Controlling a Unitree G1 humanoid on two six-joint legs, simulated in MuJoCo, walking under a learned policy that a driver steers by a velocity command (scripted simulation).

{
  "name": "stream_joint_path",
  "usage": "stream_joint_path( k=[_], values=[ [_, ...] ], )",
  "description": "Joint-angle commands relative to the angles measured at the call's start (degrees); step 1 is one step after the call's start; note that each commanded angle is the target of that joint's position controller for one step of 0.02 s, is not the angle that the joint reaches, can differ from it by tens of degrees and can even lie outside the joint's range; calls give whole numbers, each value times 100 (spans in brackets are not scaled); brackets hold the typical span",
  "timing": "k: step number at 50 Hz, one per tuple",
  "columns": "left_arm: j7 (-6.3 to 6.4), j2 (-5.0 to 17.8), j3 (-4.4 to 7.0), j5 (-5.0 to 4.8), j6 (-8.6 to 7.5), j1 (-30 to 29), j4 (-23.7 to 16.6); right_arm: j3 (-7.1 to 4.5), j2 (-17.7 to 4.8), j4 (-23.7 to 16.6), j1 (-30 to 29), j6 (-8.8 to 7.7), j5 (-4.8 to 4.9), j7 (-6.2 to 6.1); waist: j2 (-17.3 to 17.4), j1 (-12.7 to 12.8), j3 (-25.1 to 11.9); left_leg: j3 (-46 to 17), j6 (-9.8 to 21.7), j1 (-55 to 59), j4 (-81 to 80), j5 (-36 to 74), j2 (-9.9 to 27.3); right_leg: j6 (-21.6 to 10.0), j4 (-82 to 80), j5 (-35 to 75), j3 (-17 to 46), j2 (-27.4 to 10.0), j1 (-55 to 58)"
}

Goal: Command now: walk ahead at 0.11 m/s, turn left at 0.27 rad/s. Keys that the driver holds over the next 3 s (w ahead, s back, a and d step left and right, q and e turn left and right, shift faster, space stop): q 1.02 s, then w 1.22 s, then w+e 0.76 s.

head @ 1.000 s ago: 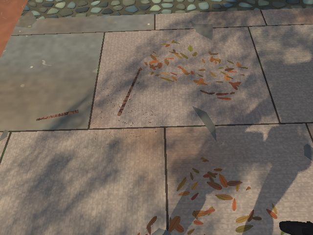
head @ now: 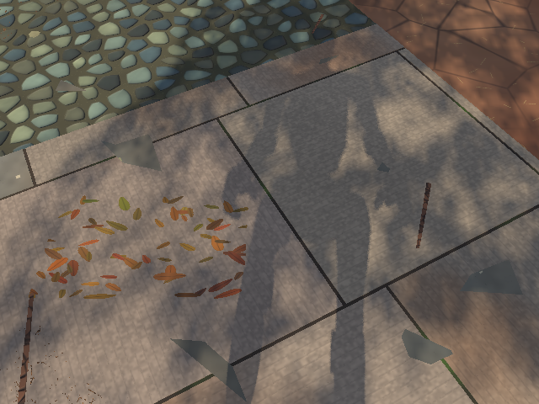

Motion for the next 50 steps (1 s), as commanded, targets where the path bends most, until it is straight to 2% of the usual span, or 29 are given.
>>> stream_joint_path(
  k=[1, 7, 9, 10, 11, 12, 13, 14, 15, 16, 17, 20, 24, 28, 31, 33, 34, 35, 36, 37, 38, 39, 40, 41, 42, 44, 48, 50],
  values=[
    [130, 975, 276, -19, 6, -226, -271, -105, -410, -369, 49, 20, 6, 35, -776, 16, -674, 72, -6, 595, -390, 313, 25, -899, -466, 3130, 354, -1712, 308],
    [217, 1101, 355, -172, 292, -138, -142, -163, -405, -758, -238, 161, -5, 195, -850, 138, -495, 379, 216, 311, -868, -791, -129, -843, 126, 2792, 542, -2168, 974],
    [257, 1156, 378, -257, 347, -224, -152, -173, -360, -795, -97, 148, 25, 267, -864, 25, -561, 603, 387, 682, -1527, -609, -310, -643, 571, 3043, 451, -2133, 1061],
    [280, 1149, 380, -307, 363, -252, -138, -200, -386, -754, 125, 122, 27, 285, -815, -116, -658, 722, 520, 1214, -2189, 17, -473, -419, 993, 3069, 249, -1954, 939],
    [283, 1077, 375, -280, 336, -17, -78, -312, -692, -718, 417, 95, -11, 242, -441, -190, -897, 355, 745, 2052, -2684, 1426, -432, -32, 1783, 2685, -73, -1537, 587],
    [258, 813, 295, -46, 266, -172, -326, -504, -1426, -777, 761, 73, -94, 120, 899, -168, -1239, -1340, 1393, 3347, -2520, 4370, 745, 499, 3414, 646, -443, -837, -913],
    [214, 715, 237, 42, 222, -510, -538, -485, -1505, -835, 958, 63, -201, 113, 1529, -331, -1696, -2886, 2656, 4111, -2735, 5392, 1737, 765, 4800, -2953, 217, 77, -2329],
    [139, 899, 284, -72, 211, -490, -436, -387, -1219, -912, 858, 19, -181, 147, 665, -410, -1881, -2504, 2621, 4034, -2773, 4888, 1629, 718, 5345, -3034, 969, -216, -2464],
    [126, 918, 297, -195, 229, -569, -421, -364, -1062, -971, 505, -6, -114, 128, 354, -260, -1497, -1943, 2265, 3777, -2729, 4220, 1239, 672, 5368, -2588, 991, -344, -2667],
    [172, 882, 306, -183, 264, -557, -353, -352, -973, -1005, 222, 20, -15, 96, -3, -125, -1168, -1608, 1940, 3449, -2801, 3587, 921, 688, 5013, -2169, 948, -428, -2778],
    [234, 986, 348, -130, 307, -617, -362, -318, -882, -1058, 36, 59, 51, 45, 30, -53, -1037, -1486, 1782, 3193, -2900, 3180, 767, 727, 4694, -1828, 958, -507, -2687],
    [246, 810, 312, -160, 348, -439, -332, -341, -965, -1148, -8, 155, -25, -27, 324, 84, -1087, -1339, 1733, 2844, -2977, 3180, 501, 878, 4175, -1385, 862, -305, -2203],
    [266, 749, 272, -168, 338, -593, -347, -390, -1076, -1207, 24, 213, -1, -120, 421, -11, -1114, -1548, 1659, 2740, -2956, 2379, 415, 987, 3195, -1076, 969, -244, -1928],
    [203, 810, 289, -197, 290, -642, -370, -400, -1084, -1325, -107, 295, -24, -113, 619, -70, -976, -1976, 1603, 2395, -2980, 1411, 317, 942, 2491, -1028, 1023, -155, -1487],
    [125, 873, 316, -221, 188, -552, -386, -396, -1065, -1397, -182, 331, 1, -79, 748, -83, -953, -2393, 1566, 2486, -2825, 1466, 283, 834, 1835, -1114, 1041, -99, -1202],
    [65, 891, 349, -228, 114, -234, -309, -378, -1022, -1464, -351, 367, 73, -90, 742, 124, -948, -2479, 1378, 2394, -2579, 1441, 94, 697, 736, -531, 936, -81, -607],
    [53, 986, 395, -207, 96, -43, -242, -355, -940, -1498, -352, 384, 97, -109, 622, 193, -945, -2389, 1162, 2116, -2383, 938, -116, 586, 164, 76, 984, -279, -63],
    [85, 1364, 487, -106, 118, 93, -274, -281, -671, -1537, -157, 385, 33, -107, -208, 78, -1053, -1891, 845, 1441, -1495, -437, -556, 207, -38, 485, 1856, -1329, 600],
    [99, 1796, 558, 46, 186, -32, -274, -271, -597, -1681, 90, 330, 47, -84, -1927, -245, -783, -729, 493, 207, -421, -2514, -1549, -745, -226, 1803, 3256, -2442, 729],
    [103, 1491, 498, 110, 155, -139, -411, -421, -1103, -1612, 107, 260, -54, -65, -1726, -96, -778, -686, 227, 29, 1018, -2719, -1109, -1293, -267, 1941, 3600, -2911, 411],
    [141, 1175, 405, 55, 151, -423, -516, -519, -1322, -1472, 162, 275, 7, -42, -1259, -173, -681, -678, 151, 73, 1558, -2278, -963, -1118, -174, 1737, 2945, -2552, 246],
    [166, 1020, 362, -30, 174, -664, -554, -525, -1223, -1332, 250, 339, 21, -54, -1037, -251, -545, -572, 53, 68, 1786, -1912, -900, -801, -91, 1439, 2332, -2106, 181],
    [196, 943, 328, -116, 188, -708, -579, -498, -1093, -1294, 263, 398, 8, -66, -1002, -191, -486, -513, -31, -77, 2012, -1591, -884, -664, -64, 1348, 2000, -1906, 256],
    [232, 947, 304, -136, 214, -650, -568, -446, -915, -1317, 226, 433, 31, -46, -1012, -137, -433, -408, -102, -104, 2121, -1420, -872, -667, -68, 1554, 1719, -1803, 254],
    [261, 975, 304, -114, 247, -541, -544, -404, -804, -1386, 121, 441, 64, -28, -1060, -67, -407, -223, -148, -109, 1963, -1270, -841, -677, -107, 1616, 1457, -1692, 293],
    [312, 1056, 331, -73, 306, -242, -487, -334, -659, -1554, -205, 429, 104, -14, -1230, 154, -475, -43, -227, -268, 1363, -1157, -713, -760, -106, 1712, 1293, -1746, 765],
    [285, 1357, 434, -103, 360, -163, -475, -239, -521, -1722, -395, 420, 38, 70, -1361, 291, -689, 224, -212, 349, 180, -1315, -424, -837, -55, 1857, 1030, -2015, 922],
    [229, 1462, 471, -142, 366, -252, -487, -247, -566, -1730, -316, 434, 47, 113, -1438, 260, -703, 443, -119, 867, -337, -1296, -427, -812, -33, 1915, 850, -2066, 677]
  ],
)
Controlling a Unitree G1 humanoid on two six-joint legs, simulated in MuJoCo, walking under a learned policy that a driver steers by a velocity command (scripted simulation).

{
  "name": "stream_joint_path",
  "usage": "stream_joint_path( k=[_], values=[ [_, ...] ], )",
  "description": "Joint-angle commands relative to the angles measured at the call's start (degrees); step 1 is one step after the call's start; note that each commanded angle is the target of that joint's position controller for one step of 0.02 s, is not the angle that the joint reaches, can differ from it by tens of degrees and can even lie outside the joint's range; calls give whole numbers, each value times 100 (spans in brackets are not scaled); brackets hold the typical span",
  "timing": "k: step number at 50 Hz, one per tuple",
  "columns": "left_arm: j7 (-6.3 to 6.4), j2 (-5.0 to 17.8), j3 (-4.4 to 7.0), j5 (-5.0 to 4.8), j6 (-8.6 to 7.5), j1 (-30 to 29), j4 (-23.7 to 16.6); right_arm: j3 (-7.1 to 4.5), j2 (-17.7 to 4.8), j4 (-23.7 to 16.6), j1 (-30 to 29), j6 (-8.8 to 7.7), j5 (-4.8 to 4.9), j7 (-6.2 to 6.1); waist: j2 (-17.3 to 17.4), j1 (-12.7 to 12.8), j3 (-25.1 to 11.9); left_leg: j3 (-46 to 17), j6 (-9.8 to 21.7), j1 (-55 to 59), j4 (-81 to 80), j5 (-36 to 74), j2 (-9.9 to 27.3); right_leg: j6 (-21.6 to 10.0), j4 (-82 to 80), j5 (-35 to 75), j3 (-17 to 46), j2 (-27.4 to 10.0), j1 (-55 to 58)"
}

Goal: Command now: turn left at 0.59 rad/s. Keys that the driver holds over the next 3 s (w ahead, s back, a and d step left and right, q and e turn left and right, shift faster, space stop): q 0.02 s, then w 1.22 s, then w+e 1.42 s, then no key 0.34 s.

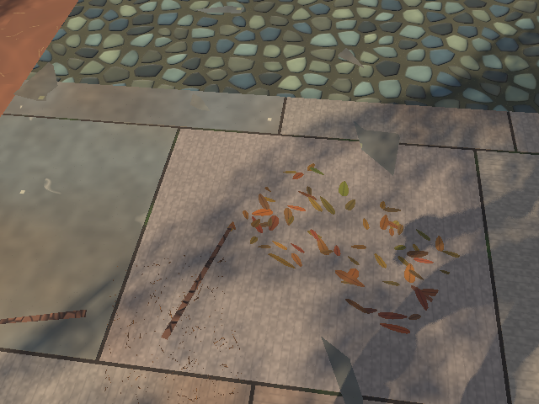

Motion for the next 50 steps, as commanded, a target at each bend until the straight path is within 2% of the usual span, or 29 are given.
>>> stream_joint_path(
  k=[1, 3, 4, 5, 6, 7, 8, 9, 10, 12, 13, 17, 21, 25, 28, 30, 31, 32, 33, 34, 35, 36, 37, 38, 39, 42, 45, 48, 50],
  values=[
    [-37, 1269, 358, -62, -51, -105, -344, -79, -415, -617, -333, -85, 3, 67, -1302, 151, -732, 360, 112, 197, -783, 23, 18, -1224, -528, 2272, 765, -1404, 790],
    [-99, 1329, 368, -174, -75, 28, -267, -72, -371, -596, -227, -63, 11, 104, -1224, 131, -751, 461, 341, 645, -1479, 153, -65, -1131, -551, 1060, 808, -1426, 605],
    [-129, 1320, 353, -243, -84, -30, -236, -71, -318, -509, 1, -75, 12, 127, -1147, -30, -724, 569, 508, 1120, -2074, 455, -148, -1027, -478, 359, 758, -1369, 316],
    [-159, 1176, 299, -274, -98, -46, -189, -97, -320, -318, 398, -99, 18, 136, -1018, -209, -734, 668, 686, 1840, -2604, 668, -300, -869, -244, -314, 627, -1226, -135],
    [-210, 813, 180, -201, -131, 43, -119, -148, -411, -117, 890, -139, 46, 107, -554, -358, -844, 391, 845, 2798, -2882, 630, -237, -568, 407, -1072, 283, -942, -816],
    [-307, 234, -37, 59, -189, -136, -280, -227, -866, -58, 1416, -206, 7, 24, 1049, -473, -943, -1616, 1257, 3666, -3350, 733, 1198, -2, 2512, -2264, -357, -342, -2154],
    [-292, 567, 72, -48, -297, -446, -596, -295, -1413, -193, 1393, -378, -124, 70, 1516, -569, -695, -3601, 2392, 3225, -3990, -251, 2235, 121, 3503, -2487, 175, 213, -3498],
    [-287, 1003, 189, -207, -371, -801, -618, -208, -1046, -165, 1277, -535, -158, 100, 991, -698, -368, -3490, 2441, 2931, -4312, -1095, 2074, 47, 3957, -2019, 625, -70, -3653],
    [-310, 1127, 243, -262, -399, -742, -573, -111, -809, -105, 1026, -626, -140, 87, 987, -505, -7, -2994, 2179, 2702, -4391, -1352, 1827, -64, 3906, -1370, 687, -208, -3717],
    [-306, 1042, 249, -110, -441, -438, -310, -8, -599, -120, 651, -689, -92, 40, 791, -272, 134, -2152, 1810, 2502, -4463, -534, 1342, -30, 3590, -386, 700, -320, -3462],
    [-327, 970, 239, -93, -471, -374, -232, 17, -559, -122, 665, -723, -121, 11, 736, -226, 97, -1857, 1724, 2456, -4529, 22, 1198, -5, 3511, 35, 663, -306, -3280],
    [-357, 698, 142, -88, -524, -454, -128, 18, -535, 67, 960, -814, -121, -28, 386, -275, -53, -1127, 1651, 2723, -4586, 1407, 1030, 171, 2660, 1016, 571, -214, -3192],
    [-426, 543, 36, -134, -552, -947, -263, -21, -671, 304, 1206, -820, -89, -31, 456, -470, 132, -799, 1630, 2649, -4635, 1736, 1020, 246, 1521, 1561, 508, -98, -2891],
    [-556, 512, -39, -178, -622, -1403, -452, -49, -745, 557, 1485, -781, -30, -27, 387, -613, 390, -728, 1680, 2813, -4536, 1958, 1206, 98, 889, 1488, 425, -8, -2781],
    [-635, 598, -42, -176, -681, -1379, -521, -81, -814, 678, 1500, -736, 21, -51, 462, -481, 380, -731, 1575, 3065, -4267, 2578, 1366, -153, 549, 1101, 387, 78, -2456],
    [-602, 807, 49, -151, -689, -897, -429, -107, -927, 694, 1392, -701, 4, -72, 622, -174, -37, -601, 1439, 3183, -3623, 4404, 1296, -373, 470, 793, 150, 367, -1550],
    [-543, 994, 159, -133, -678, -159, -231, -84, -896, 702, 1321, -668, -4, -87, 579, 233, -549, -362, 1300, 3045, -2711, 5455, 1059, -554, 343, 874, -23, 570, -485],
    [-475, 1261, 260, -119, -660, 829, -6, -7, -750, 666, 1349, -663, -60, -107, 444, 659, -1289, -202, 1101, 2189, -1425, 5131, 809, -816, 565, 1007, 338, 217, 1213],
    [-419, 1812, 378, 7, -631, 1626, 100, 163, -168, 494, 1904, -738, -119, -78, -899, 564, -2319, 21, 666, 17, 964, 2485, -11, -1645, 450, 121, 2875, -1396, 3503],
    [-463, 1496, 273, -77, -650, 1746, 197, 206, -150, 549, 1879, -863, -34, -68, -1720, 577, -2826, -712, 582, -865, 2078, -884, -598, -2007, -681, -742, 4924, -1932, 3828],
    [-438, 1194, 170, -146, -634, 1284, 175, 74, -629, 438, 1337, -938, 140, -11, -1265, 567, -1785, -794, 627, -1527, 2507, -689, -186, -1723, -873, -1308, 4247, -1764, 3123],
    [-401, 1014, 115, -134, -598, 925, 111, 97, -668, 324, 894, -988, 171, 21, -832, 452, -1113, -535, 715, -1568, 2330, -216, 149, -1522, -947, -1126, 3407, -1552, 2249],
    [-396, 902, 71, -78, -583, 599, 88, 100, -602, 283, 651, -1007, 69, 17, -455, 246, -649, -380, 730, -1402, 1912, 210, 391, -1411, -1122, -645, 2869, -1318, 1391],
    [-402, 742, 20, -4, -615, 393, 41, 65, -582, 321, 671, -964, -8, 8, -512, 51, -471, -402, 734, -1081, 1584, 516, 581, -1342, -1281, -155, 2480, -1099, 845],
    [-404, 707, 9, 23, -635, 279, 34, 76, -479, 394, 845, -900, -12, 18, -612, -91, -435, -399, 705, -794, 1483, 687, 644, -1360, -1455, 80, 2250, -984, 501],
    [-394, 804, 35, -51, -744, 295, 163, 124, -270, 410, 853, -759, -62, -17, -589, -238, -231, -272, 516, -803, 1013, 1005, 724, -1502, -1804, 765, 1650, -890, 37],
    [-334, 911, 55, -78, -733, 485, 277, 163, -208, 231, 242, -801, -119, -21, -445, -87, -47, -186, 379, -1127, -24, 1957, 751, -1420, -1894, 1305, 1191, -736, 181],
    [-294, 1027, 65, -132, -673, 761, 368, 244, -22, 89, -439, -896, -82, 61, -397, 193, 41, 51, 395, -809, -1331, 2844, 534, -1214, -1862, 1449, 797, -552, 287],
    [-289, 1126, 82, -169, -623, 1061, 485, 262, 0, -14, -808, -932, -36, 131, -382, 372, 98, 109, 411, -758, -1789, 3010, 427, -1204, -1790, 1334, 837, -687, 589]
  ],
)
Over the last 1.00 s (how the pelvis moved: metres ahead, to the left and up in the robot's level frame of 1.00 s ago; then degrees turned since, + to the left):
0.09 0.02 0.00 35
